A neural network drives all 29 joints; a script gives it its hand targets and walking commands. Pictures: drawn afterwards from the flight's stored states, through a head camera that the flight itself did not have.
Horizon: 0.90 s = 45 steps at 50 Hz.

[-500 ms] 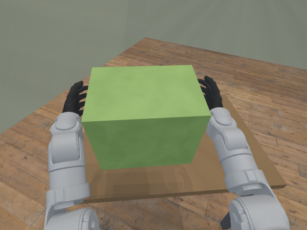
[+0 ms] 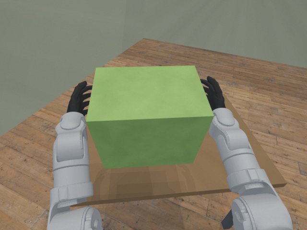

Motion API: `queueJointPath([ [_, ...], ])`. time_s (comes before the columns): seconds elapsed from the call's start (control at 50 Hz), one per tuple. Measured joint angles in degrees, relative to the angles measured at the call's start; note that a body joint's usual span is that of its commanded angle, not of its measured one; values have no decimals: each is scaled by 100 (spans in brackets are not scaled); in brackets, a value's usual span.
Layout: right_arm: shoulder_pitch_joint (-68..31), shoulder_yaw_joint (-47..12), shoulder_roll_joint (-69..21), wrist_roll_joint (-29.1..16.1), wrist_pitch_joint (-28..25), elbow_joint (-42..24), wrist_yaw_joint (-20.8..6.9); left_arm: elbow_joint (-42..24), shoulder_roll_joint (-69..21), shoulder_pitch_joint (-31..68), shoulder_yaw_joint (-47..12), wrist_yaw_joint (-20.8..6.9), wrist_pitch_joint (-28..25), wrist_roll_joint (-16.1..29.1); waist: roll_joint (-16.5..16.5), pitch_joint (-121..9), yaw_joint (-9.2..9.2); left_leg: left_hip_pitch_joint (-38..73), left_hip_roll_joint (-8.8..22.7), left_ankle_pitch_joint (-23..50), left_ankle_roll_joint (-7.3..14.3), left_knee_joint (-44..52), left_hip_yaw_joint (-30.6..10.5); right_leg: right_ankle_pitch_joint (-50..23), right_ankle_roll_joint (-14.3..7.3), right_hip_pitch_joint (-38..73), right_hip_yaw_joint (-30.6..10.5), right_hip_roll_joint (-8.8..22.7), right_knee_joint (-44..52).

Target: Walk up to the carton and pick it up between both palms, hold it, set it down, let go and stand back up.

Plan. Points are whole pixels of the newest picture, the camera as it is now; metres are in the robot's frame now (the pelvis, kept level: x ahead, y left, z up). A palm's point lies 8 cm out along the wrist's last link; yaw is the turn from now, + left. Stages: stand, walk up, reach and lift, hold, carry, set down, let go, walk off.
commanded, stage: hold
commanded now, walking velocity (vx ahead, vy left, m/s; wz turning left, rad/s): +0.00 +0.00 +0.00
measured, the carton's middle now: (148, 118) +0.38 +0.00 +0.13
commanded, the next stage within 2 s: none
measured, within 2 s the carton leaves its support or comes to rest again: neither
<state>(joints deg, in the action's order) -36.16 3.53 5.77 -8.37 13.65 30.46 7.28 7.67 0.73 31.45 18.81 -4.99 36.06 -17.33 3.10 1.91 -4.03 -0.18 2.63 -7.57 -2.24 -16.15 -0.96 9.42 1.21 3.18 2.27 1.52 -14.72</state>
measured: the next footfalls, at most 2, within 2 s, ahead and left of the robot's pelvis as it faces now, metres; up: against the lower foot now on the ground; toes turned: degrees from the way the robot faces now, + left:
none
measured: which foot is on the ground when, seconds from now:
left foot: down 0.00-1.00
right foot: down 0.00-1.00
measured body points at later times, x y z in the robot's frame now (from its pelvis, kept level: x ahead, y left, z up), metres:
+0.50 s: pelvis +0.00 +0.00 +0.00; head -0.03 +0.03 +0.45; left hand +0.37 +0.18 +0.18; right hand +0.37 -0.18 +0.18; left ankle +0.03 +0.14 -0.75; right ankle +0.00 -0.13 -0.75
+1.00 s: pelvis +0.00 +0.00 +0.00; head -0.04 +0.02 +0.45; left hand +0.37 +0.18 +0.18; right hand +0.38 -0.17 +0.18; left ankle +0.03 +0.14 -0.75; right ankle +0.00 -0.13 -0.75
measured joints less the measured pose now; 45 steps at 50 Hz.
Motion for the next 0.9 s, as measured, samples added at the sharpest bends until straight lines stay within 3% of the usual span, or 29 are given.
queueJointPath([
  [0.36,35,60,-82,37,8,-152,-10,-225,111,-57,-122,-36,94,-1,68,142,-83,-55,-23,-7,-19,-59,-91,3,-3,16,91,17,9],
  [0.56,143,-56,27,-133,-27,-311,8,-425,19,-166,-154,33,96,21,-5,128,-81,-47,11,-26,-20,-52,-18,-18,-3,2,18,-12,41],
  [0.78,33,7,-59,36,2,-158,-3,-266,48,-62,-37,-42,104,-6,20,114,-8,-12,9,13,-32,20,-65,12,-25,17,67,-12,22],
  [0.9,56,-5,-92,31,-1,-247,19,-362,101,-133,-81,-51,82,12,40,116,-95,12,-4,-15,-40,-18,-115,24,-18,91,118,-4,46],
])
